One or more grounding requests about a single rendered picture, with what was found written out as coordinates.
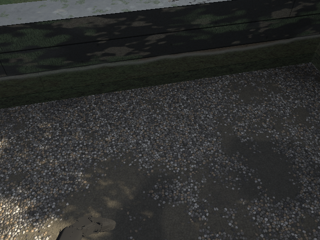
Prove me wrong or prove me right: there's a left robot hand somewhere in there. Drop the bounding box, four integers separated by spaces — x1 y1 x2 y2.
56 214 116 240

